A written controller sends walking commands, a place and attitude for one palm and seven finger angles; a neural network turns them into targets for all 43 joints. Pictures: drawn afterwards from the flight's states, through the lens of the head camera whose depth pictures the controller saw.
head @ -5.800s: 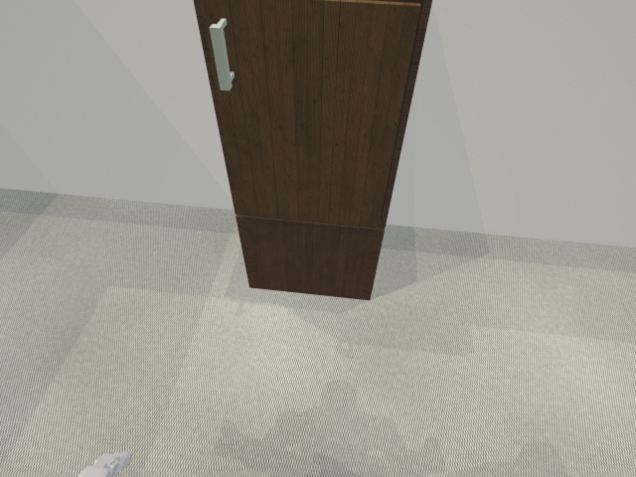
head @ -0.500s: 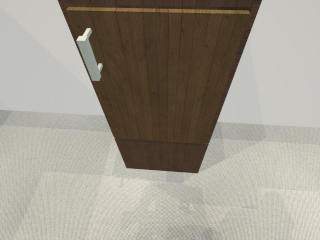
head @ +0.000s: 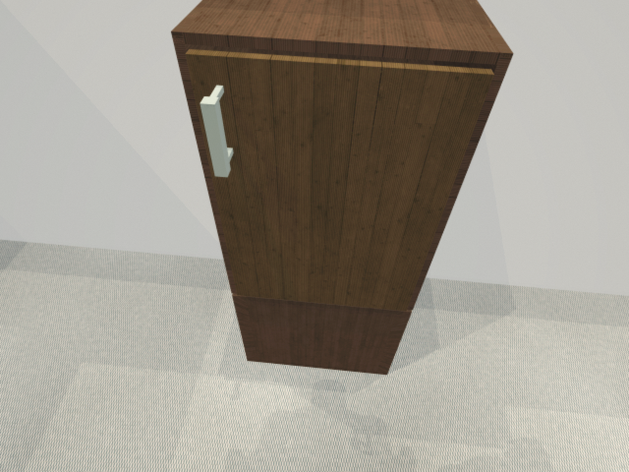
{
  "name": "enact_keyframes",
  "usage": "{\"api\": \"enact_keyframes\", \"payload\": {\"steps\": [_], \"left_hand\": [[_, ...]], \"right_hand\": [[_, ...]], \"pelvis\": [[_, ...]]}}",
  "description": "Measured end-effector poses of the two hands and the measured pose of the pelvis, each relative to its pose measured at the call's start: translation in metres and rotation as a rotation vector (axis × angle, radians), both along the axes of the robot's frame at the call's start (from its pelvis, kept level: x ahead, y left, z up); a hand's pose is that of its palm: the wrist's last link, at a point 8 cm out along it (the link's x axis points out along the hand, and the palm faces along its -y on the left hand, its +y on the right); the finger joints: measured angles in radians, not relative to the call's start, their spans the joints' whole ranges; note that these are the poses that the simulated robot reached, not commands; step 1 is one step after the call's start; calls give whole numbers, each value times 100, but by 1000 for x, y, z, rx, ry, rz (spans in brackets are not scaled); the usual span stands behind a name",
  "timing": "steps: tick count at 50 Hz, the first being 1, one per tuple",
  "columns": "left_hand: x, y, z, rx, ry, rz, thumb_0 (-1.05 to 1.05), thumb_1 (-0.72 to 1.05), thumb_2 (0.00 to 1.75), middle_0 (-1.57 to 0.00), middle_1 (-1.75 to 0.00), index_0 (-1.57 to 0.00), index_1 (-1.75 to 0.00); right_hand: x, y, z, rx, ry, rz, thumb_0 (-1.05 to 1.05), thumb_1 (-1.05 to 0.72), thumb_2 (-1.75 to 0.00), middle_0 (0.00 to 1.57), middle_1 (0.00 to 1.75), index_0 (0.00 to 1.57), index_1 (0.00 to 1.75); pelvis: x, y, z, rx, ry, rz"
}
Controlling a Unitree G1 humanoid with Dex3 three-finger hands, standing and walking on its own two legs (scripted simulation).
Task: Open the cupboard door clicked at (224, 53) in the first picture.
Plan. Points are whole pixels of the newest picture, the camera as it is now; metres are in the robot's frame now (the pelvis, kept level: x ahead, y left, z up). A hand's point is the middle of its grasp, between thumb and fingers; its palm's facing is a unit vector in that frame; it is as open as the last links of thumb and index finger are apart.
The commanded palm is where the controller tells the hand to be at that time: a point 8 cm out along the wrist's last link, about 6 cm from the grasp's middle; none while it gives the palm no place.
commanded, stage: come to a stop and stand still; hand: left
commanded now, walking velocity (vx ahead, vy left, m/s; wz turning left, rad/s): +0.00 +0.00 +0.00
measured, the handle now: (220, 132) +0.55 +0.18 +0.16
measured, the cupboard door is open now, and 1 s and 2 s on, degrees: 0 0 0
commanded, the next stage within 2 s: look again from close up in 1.20 s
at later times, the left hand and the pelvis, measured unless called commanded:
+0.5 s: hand out of the picture -0.01 +0.25 -0.14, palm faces -0.02 -0.94 -0.34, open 7.4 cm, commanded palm none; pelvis -0.05 +0.00 +0.01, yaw +0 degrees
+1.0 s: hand out of the picture +0.04 +0.22 -0.14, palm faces -0.04 -0.95 -0.30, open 7.4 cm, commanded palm none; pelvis -0.03 -0.01 +0.02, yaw +0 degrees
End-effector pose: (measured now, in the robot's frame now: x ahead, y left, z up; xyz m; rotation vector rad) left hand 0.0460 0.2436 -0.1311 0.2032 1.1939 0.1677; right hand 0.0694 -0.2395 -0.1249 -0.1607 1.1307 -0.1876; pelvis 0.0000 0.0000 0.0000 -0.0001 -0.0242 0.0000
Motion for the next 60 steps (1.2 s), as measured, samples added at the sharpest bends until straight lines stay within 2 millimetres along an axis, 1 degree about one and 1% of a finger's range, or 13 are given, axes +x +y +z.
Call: {"api": "enact_keyframes", "payload": {"steps": [4, 8, 12, 18, 25, 29, 32, 38, 45, 53, 60], "left_hand": [[-6, 15, 6, 17, -18, -5, 0, 91, 90, -21, -30, -20, -30], [-14, 28, 14, 37, -34, -13, 0, 91, 90, -21, -30, -20, -30], [-25, 38, 20, 58, -32, -22, 0, 91, 90, -21, -30, -20, -30], [-43, 49, 28, 90, -6, -29, 0, 91, 90, -21, -30, -20, -30], [-58, 49, 29, 102, 38, -32, 0, 91, 90, -21, -30, -20, -30], [-60, 44, 27, 94, 53, -35, 0, 91, 90, -21, -30, -20, -30], [-57, 38, 25, 83, 58, -39, 1, 91, 90, -21, -30, -20, -30], [-44, 27, 23, 62, 51, -51, 0, 91, 90, -21, -30, -20, -30], [-25, 20, 24, 51, 31, -60, 0, 91, 90, -21, -30, -20, -30], [-10, 21, 27, 57, 13, -61, 0, 91, 90, -21, -30, -20, -30], [-6, 25, 28, 64, 14, -52, 0, 91, 90, -21, -30, -20, -30]], "right_hand": [[-3, 5, 6, -4, -40, 19, 1, -91, -89, 20, 30, 20, 30], [-14, 3, 11, -15, -43, 35, 1, -90, -89, 21, 30, 20, 30], [-29, -7, 14, -33, -27, 39, 1, -90, -89, 21, 30, 20, 30], [-53, -30, 17, -69, 18, 30, 1, -90, -89, 21, 30, 20, 30], [-76, -53, 20, -101, 79, 15, 1, -90, -89, 21, 30, 20, 30], [-85, -59, 19, -106, 110, 11, 1, -90, -89, 21, 30, 20, 30], [-88, -60, 19, -102, 128, 8, 1, -90, -89, 20, 30, 20, 30], [-86, -55, 18, -83, 146, 8, 1, -90, -89, 20, 30, 20, 30], [-73, -47, 16, -62, 144, 16, 1, -90, -89, 21, 30, 20, 30], [-51, -43, 18, -57, 118, 30, 1, -90, -89, 21, 30, 20, 30], [-35, -44, 21, -66, 101, 42, 1, -90, -89, 21, 30, 20, 30]], "pelvis": [[-12, 7, 2, -6, -16, -10], [-25, 11, 6, -7, -25, -12], [-36, 12, 9, -3, -30, -11], [-47, 10, 12, 3, -30, -7], [-51, 3, 14, 4, -21, -3], [-51, -1, 15, 4, -18, -1], [-49, -4, 16, 3, -18, 0], [-43, -6, 17, 2, -16, -1], [-37, -8, 19, 1, -14, -1], [-30, -7, 21, 1, -16, 0], [-26, -7, 22, 1, -17, 4]]}}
